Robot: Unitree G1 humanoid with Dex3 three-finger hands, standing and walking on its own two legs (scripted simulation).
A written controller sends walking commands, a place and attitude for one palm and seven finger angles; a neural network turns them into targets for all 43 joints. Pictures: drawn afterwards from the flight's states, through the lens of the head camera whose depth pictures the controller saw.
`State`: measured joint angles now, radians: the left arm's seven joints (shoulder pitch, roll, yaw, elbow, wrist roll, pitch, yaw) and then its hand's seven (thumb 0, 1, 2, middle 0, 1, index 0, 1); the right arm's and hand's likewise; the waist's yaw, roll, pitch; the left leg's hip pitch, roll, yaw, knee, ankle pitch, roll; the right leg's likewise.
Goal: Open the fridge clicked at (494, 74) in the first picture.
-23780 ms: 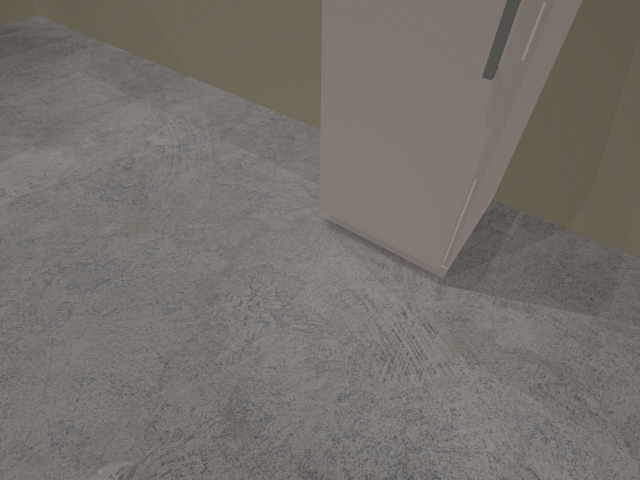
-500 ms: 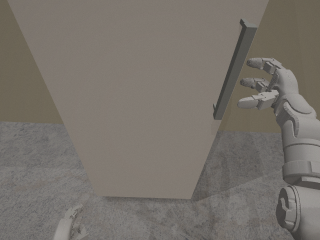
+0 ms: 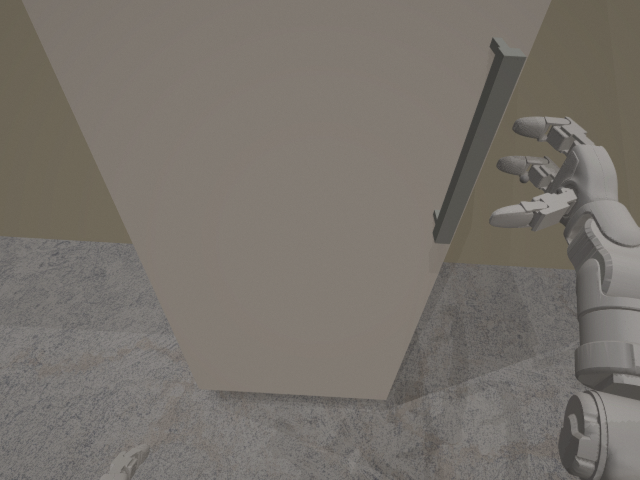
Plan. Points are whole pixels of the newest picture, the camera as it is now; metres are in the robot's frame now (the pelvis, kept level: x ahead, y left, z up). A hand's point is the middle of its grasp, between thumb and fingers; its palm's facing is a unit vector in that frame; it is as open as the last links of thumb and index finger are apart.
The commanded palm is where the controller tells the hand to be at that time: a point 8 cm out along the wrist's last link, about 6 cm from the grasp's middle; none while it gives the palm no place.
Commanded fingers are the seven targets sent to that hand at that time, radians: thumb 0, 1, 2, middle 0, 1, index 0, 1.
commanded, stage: move the hooked fingers beside the handle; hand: right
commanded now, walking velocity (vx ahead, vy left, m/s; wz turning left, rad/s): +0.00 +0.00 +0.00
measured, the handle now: (465, 154) +0.48 -0.13 +0.20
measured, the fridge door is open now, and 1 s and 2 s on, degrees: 0 0 0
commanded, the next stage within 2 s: feel for the door with the fingertips in 0.02 s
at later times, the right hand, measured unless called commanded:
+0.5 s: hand (491, 172) +0.43 -0.16 +0.21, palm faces -0.01 +1.00 -0.01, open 13.8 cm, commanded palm +0.41 -0.21 +0.21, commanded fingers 0.00 0.50 -0.30 0.30 1.20 0.30 1.20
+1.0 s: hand (486, 169) +0.43 -0.14 +0.21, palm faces -0.02 +1.00 -0.01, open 13.9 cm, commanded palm +0.41 -0.21 +0.21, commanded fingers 0.00 0.50 -0.30 0.30 1.20 0.30 1.20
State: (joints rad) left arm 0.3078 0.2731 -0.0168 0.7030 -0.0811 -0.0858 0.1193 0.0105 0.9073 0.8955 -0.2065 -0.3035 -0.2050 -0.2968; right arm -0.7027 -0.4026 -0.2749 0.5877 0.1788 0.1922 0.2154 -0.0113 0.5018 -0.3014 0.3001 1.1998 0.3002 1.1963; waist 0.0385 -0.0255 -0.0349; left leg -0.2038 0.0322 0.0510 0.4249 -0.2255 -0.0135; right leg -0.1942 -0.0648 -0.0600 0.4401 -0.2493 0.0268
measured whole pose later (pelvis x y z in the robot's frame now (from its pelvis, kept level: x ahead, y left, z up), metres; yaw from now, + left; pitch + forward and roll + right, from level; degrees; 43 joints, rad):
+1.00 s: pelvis +0.00 +0.00 +0.00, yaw +0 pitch +0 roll +0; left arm 0.28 0.27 -0.02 0.72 -0.07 -0.08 0.11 0.01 0.91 0.90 -0.21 -0.30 -0.20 -0.30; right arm -0.77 -0.32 -0.22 0.64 0.17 0.21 0.13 -0.01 0.50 -0.30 0.31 1.21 0.32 1.21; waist 0.04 -0.03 -0.04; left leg -0.20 0.03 0.06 0.42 -0.22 -0.01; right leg -0.19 -0.07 -0.05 0.43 -0.24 0.03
